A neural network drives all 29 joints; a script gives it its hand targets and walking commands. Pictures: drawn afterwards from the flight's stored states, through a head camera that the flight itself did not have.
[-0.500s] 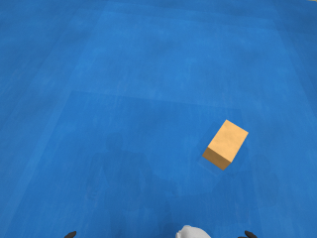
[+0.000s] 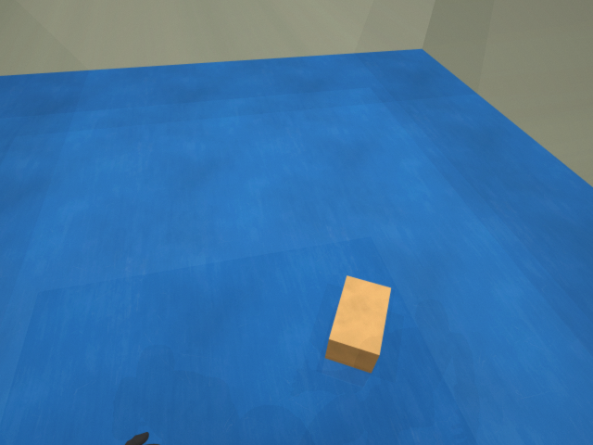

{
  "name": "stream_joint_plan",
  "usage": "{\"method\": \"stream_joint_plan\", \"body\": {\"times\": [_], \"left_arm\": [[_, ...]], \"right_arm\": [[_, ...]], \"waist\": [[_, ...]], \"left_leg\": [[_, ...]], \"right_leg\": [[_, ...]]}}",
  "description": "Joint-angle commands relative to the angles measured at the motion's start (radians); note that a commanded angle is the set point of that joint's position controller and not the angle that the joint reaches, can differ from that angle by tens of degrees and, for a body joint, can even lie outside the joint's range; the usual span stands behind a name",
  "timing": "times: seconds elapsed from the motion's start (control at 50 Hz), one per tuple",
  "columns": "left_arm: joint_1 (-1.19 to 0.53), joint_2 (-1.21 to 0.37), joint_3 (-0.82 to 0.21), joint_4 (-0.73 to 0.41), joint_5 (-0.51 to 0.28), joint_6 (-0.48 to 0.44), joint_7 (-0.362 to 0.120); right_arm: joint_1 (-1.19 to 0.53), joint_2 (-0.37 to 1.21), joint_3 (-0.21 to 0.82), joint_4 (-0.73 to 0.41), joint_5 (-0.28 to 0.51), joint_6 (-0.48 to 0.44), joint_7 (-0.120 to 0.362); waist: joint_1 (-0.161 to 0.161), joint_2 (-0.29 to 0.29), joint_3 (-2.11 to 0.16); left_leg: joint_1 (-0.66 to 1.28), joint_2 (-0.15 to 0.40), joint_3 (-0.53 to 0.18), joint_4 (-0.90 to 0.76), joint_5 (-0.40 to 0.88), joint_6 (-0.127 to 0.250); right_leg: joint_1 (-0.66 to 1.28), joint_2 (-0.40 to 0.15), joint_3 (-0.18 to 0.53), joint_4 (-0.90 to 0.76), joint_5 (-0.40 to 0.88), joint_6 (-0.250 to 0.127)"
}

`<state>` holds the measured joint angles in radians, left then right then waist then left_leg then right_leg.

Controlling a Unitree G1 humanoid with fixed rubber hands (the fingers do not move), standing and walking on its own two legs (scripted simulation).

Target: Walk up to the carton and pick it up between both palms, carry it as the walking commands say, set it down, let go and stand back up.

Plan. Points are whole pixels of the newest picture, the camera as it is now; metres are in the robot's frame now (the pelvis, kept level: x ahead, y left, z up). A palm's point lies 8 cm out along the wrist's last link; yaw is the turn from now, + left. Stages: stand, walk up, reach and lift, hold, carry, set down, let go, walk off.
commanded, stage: walk up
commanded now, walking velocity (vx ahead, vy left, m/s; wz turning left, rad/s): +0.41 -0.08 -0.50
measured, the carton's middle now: (358, 322) +0.67 -0.27 -0.69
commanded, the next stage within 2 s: none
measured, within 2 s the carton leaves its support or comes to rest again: neither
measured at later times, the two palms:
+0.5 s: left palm (185, 382) +0.28 +0.19 -0.16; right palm (466, 367) +0.27 -0.28 -0.11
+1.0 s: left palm (261, 258) +0.54 +0.06 -0.15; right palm (509, 303) +0.40 -0.44 -0.14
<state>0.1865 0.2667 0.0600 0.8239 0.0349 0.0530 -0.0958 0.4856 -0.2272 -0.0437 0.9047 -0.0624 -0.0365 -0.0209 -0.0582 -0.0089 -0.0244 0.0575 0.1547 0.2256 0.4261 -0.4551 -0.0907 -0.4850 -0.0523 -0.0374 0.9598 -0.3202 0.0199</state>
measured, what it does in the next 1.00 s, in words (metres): walks ahead: right foot, then left foot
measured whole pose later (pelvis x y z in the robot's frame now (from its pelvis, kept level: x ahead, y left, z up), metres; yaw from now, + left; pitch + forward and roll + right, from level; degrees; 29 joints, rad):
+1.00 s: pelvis +0.38 -0.16 -0.02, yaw -15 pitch +0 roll +0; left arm 0.10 0.24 0.06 0.79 0.02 0.06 0.03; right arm 0.10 -0.26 -0.05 0.82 -0.01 0.07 -0.03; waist 0.00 -0.02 0.26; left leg -0.52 0.03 0.04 1.14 -0.58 -0.04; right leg -0.36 0.02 -0.09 0.77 -0.40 -0.07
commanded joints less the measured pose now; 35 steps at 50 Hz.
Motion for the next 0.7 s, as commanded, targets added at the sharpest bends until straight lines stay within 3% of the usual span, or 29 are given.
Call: {"method": "stream_joint_plan", "body": {"times": [0.0,0.04,0.06,0.08,0.1,0.12,0.14,0.16,0.2,0.22,0.24,0.26,0.3,0.32,0.34,0.36,0.38,0.4,0.42,0.44,0.48,0.5,0.52,0.54,0.56,0.6,0.64,0.66,0.68], "left_arm": [[-0.208,0.024,-0.008,-0.152,-0.009,-0.057,-0.007],[-0.096,0.035,0.001,-0.120,-0.005,-0.059,0.004],[0.020,0.067,0.016,-0.087,-0.001,-0.062,0.012],[0.177,0.157,0.051,-0.046,-0.001,-0.067,0.025],[0.339,0.277,0.084,-0.014,0.010,-0.066,0.046],[0.412,0.298,0.069,0.002,-0.007,-0.070,0.067],[0.379,0.257,0.059,0.005,-0.015,-0.087,0.090],[0.303,0.218,0.060,-0.014,-0.005,-0.093,0.098],[0.149,0.139,0.050,-0.049,-0.022,-0.097,0.112],[0.106,0.128,0.049,-0.054,-0.022,-0.095,0.112],[0.082,0.122,0.050,-0.057,-0.013,-0.095,0.110],[0.043,0.131,0.053,-0.068,-0.005,-0.093,0.109],[-0.041,0.115,0.056,-0.063,-0.010,-0.077,0.104],[-0.034,0.109,0.055,-0.051,-0.019,-0.064,0.095],[0.026,0.033,0.032,-0.061,-0.016,-0.063,0.083],[0.013,0.014,0.032,-0.080,-0.010,-0.054,0.082],[-0.027,0.036,0.039,-0.088,-0.005,-0.044,0.083],[-0.089,0.035,0.042,-0.104,-0.006,-0.042,0.077],[-0.101,0.034,0.032,-0.080,-0.008,-0.046,0.067],[-0.090,0.029,0.019,-0.064,-0.007,-0.043,0.058],[-0.072,0.021,-0.001,-0.047,-0.011,-0.039,0.054],[-0.077,0.031,0.001,-0.030,-0.019,-0.039,0.053],[-0.062,0.018,-0.006,-0.033,-0.022,-0.032,0.060],[-0.065,0.029,-0.003,-0.026,-0.022,-0.019,0.062],[-0.061,0.035,-0.002,-0.024,-0.025,-0.014,0.062],[-0.048,0.030,-0.013,-0.027,-0.022,-0.008,0.054],[-0.057,0.026,-0.014,-0.037,-0.025,-0.005,0.047],[-0.058,0.030,-0.008,-0.038,-0.022,-0.003,0.044],[-0.006,0.051,0.005,-0.022,-0.020,-0.002,0.050]], "right_arm": [[0.007,-0.151,-0.029,-0.053,-0.008,-0.017,0.001],[0.052,-0.185,-0.039,-0.044,0.009,-0.009,-0.002],[0.053,-0.206,-0.044,-0.050,0.028,-0.009,-0.003],[-0.002,-0.201,-0.038,-0.085,0.039,-0.017,0.000],[-0.075,-0.146,-0.019,-0.143,0.055,-0.023,0.013],[-0.153,-0.123,-0.022,-0.195,0.067,-0.029,0.021],[-0.187,-0.124,-0.031,-0.190,0.076,-0.037,0.025],[-0.160,-0.122,-0.025,-0.158,0.065,-0.032,0.017],[-0.094,-0.058,-0.002,-0.130,0.042,-0.012,0.021],[-0.069,-0.055,-0.002,-0.131,0.038,-0.004,0.025],[-0.055,-0.052,-0.001,-0.124,0.039,0.006,0.025],[-0.055,-0.042,0.005,-0.125,0.046,0.010,0.023],[-0.025,-0.046,0.012,-0.108,0.058,-0.011,0.025],[0.051,-0.064,0.003,-0.075,0.056,-0.024,0.017],[0.108,-0.199,-0.034,-0.056,0.039,-0.031,0.000],[0.165,-0.290,-0.055,-0.075,0.031,-0.020,-0.011],[0.127,-0.279,-0.057,-0.101,0.032,-0.011,-0.008],[0.108,-0.232,-0.053,-0.103,0.034,-0.008,-0.010],[0.063,-0.182,-0.051,-0.099,0.037,-0.011,-0.013],[0.008,-0.145,-0.042,-0.114,0.033,-0.015,-0.013],[-0.055,-0.125,-0.029,-0.116,0.026,-0.020,-0.015],[-0.067,-0.115,-0.021,-0.111,0.022,-0.022,-0.014],[-0.068,-0.118,-0.022,-0.100,0.023,-0.018,-0.013],[-0.058,-0.149,-0.032,-0.098,0.030,-0.009,-0.016],[-0.049,-0.172,-0.040,-0.087,0.034,-0.003,-0.021],[-0.060,-0.200,-0.046,-0.084,0.028,0.012,-0.026],[-0.075,-0.205,-0.049,-0.086,0.022,0.025,-0.022],[-0.084,-0.217,-0.054,-0.078,0.020,0.032,-0.023],[-0.111,-0.233,-0.060,-0.077,0.021,0.037,-0.023]], "waist": [[-0.004,0.195,0.250],[0.042,0.170,0.150],[0.096,0.151,0.070],[0.195,0.070,-0.041],[0.272,-0.241,-0.105],[0.281,-0.269,-0.144],[0.227,-0.148,-0.137],[0.190,-0.023,-0.090],[0.107,-0.048,-0.059],[0.085,-0.137,-0.077],[0.073,-0.146,-0.078],[0.060,-0.192,-0.072],[0.005,-0.207,-0.094],[-0.041,-0.114,-0.139],[-0.072,0.272,-0.156],[-0.092,0.376,-0.149],[-0.096,0.307,-0.131],[-0.095,0.264,-0.038],[-0.060,0.228,0.012],[-0.037,0.283,0.040],[-0.020,0.287,0.065],[-0.007,0.240,0.072],[0.002,0.263,0.122],[-0.002,0.260,0.152],[0.001,0.243,0.126],[0.006,0.289,0.089],[0.014,0.289,0.103],[0.024,0.283,0.111],[0.060,0.261,0.092]], "left_leg": [[-0.135,0.166,-0.016,-0.136,0.593,0.120],[-0.110,0.171,0.018,0.101,1.010,0.119],[-0.172,0.156,0.021,0.268,1.134,0.097],[-0.365,0.098,0.016,0.468,1.004,0.029],[-0.631,-0.079,0.027,0.856,0.230,-0.013],[-0.776,-0.123,-0.107,0.990,-0.177,0.013],[-0.778,-0.074,-0.188,1.063,-0.158,0.026],[-0.771,-0.048,-0.218,1.006,-0.147,0.043],[-0.649,-0.015,-0.244,0.827,-0.103,0.061],[-0.585,-0.016,-0.233,0.741,-0.104,0.057],[-0.521,-0.017,-0.223,0.667,-0.096,0.058],[-0.490,-0.003,-0.223,0.532,-0.096,0.058],[-0.299,-0.023,-0.182,0.226,0.028,0.066],[-0.124,-0.048,-0.148,0.026,0.221,0.071],[0.043,0.212,-0.429,-0.077,0.519,0.096],[0.152,0.415,-0.647,-0.079,0.752,0.159],[0.122,0.420,-0.637,-0.100,0.625,0.249],[0.067,0.381,-0.579,-0.077,0.688,0.268],[0.080,0.343,-0.495,-0.056,0.766,0.243],[0.076,0.301,-0.422,-0.057,0.794,0.217],[0.078,0.252,-0.329,-0.056,0.865,0.185],[0.040,0.216,-0.279,-0.063,0.956,0.163],[-0.026,0.201,-0.206,-0.039,1.097,0.151],[-0.024,0.207,-0.186,0.009,1.354,0.154],[0.022,0.229,-0.190,0.028,1.504,0.162],[0.044,0.223,-0.132,0.042,1.477,0.155],[-0.025,0.204,-0.094,0.037,1.354,0.143],[-0.066,0.197,-0.086,0.052,1.334,0.129],[-0.129,0.183,-0.072,0.160,1.362,0.103]], "right_leg": [[-0.061,0.034,-0.116,-0.227,-0.059,0.003],[0.072,0.091,-0.175,-0.304,-0.064,-0.021],[0.241,0.101,-0.155,-0.396,-0.008,-0.061],[0.515,0.058,-0.020,-0.413,0.101,-0.125],[0.679,-0.246,0.410,-0.553,0.326,-0.268],[0.782,-0.379,0.654,-0.571,0.675,-0.389],[0.720,-0.361,0.597,-0.519,0.898,-0.378],[0.632,-0.343,0.496,-0.505,0.860,-0.333],[0.449,-0.282,0.387,-0.527,0.723,-0.237],[0.390,-0.270,0.365,-0.543,0.640,-0.223],[0.315,-0.256,0.356,-0.579,0.496,-0.218],[0.281,-0.257,0.348,-0.571,0.446,-0.217],[0.212,-0.143,0.205,-0.467,0.438,-0.155],[0.157,-0.065,0.124,-0.309,0.387,-0.113],[-0.062,0.081,0.035,-0.041,0.003,-0.043],[-0.230,0.105,0.017,0.117,-0.276,0.018],[-0.238,0.039,0.082,0.221,-0.268,0.015],[-0.261,0.029,0.094,0.275,-0.247,0.013],[-0.305,0.014,0.091,0.300,-0.187,0.014],[-0.309,0.003,0.082,0.288,-0.147,0.022],[-0.295,0.001,0.053,0.177,-0.074,0.019],[-0.237,0.014,0.020,0.149,-0.024,0.017],[-0.188,0.017,0.013,0.045,-0.035,0.017],[-0.170,0.034,-0.005,0.000,-0.055,0.032],[-0.158,0.045,-0.012,-0.035,-0.073,0.038],[-0.115,0.059,-0.031,-0.119,-0.067,0.032],[-0.049,0.068,-0.054,-0.201,-0.045,0.032],[0.019,0.074,-0.070,-0.236,-0.035,0.023],[0.137,0.083,-0.071,-0.311,0.042,0.006]]}}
